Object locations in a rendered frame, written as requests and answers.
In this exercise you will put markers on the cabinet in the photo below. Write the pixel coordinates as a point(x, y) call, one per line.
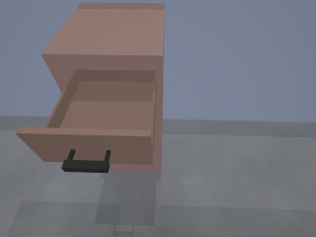
point(113, 36)

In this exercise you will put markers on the handle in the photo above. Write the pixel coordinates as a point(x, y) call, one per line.
point(86, 166)

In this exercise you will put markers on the drawer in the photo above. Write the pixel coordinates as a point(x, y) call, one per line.
point(100, 109)

